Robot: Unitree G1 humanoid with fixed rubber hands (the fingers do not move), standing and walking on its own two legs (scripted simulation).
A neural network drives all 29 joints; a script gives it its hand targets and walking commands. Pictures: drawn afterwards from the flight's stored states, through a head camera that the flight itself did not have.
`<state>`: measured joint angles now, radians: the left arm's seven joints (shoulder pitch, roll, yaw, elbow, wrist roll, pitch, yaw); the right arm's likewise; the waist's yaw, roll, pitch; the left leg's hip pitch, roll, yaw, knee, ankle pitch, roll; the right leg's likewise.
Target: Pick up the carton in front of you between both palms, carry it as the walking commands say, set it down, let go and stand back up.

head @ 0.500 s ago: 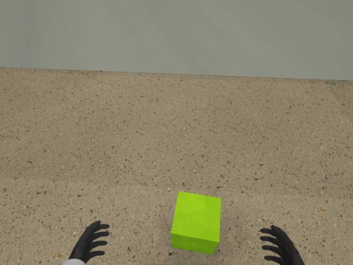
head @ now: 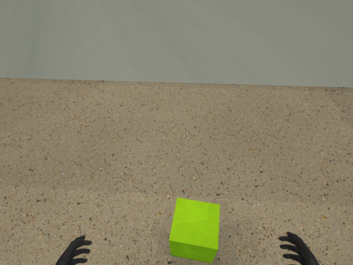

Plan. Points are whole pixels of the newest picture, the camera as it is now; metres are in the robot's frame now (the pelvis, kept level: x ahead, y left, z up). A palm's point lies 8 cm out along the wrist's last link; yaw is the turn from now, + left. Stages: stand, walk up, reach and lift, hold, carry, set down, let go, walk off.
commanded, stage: stand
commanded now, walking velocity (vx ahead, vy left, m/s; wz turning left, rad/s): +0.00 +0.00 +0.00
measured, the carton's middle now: (194, 230) +0.42 -0.06 -0.64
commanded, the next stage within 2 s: none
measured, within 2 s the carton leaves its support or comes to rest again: neither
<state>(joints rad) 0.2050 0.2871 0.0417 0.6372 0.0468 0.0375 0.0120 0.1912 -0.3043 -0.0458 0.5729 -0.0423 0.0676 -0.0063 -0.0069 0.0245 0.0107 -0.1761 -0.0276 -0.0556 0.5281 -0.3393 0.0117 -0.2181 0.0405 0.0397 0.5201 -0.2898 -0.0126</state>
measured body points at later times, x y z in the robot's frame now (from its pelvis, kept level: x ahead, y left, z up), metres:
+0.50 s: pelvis +0.01 -0.01 +0.00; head +0.01 -0.02 +0.45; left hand +0.13 +0.29 -0.09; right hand +0.15 -0.30 -0.10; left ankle -0.04 +0.11 -0.73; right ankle -0.01 -0.11 -0.73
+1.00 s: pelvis -0.01 -0.01 +0.01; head -0.01 -0.02 +0.46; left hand +0.10 +0.30 -0.10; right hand +0.11 -0.31 -0.10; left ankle -0.04 +0.11 -0.73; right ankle -0.01 -0.11 -0.73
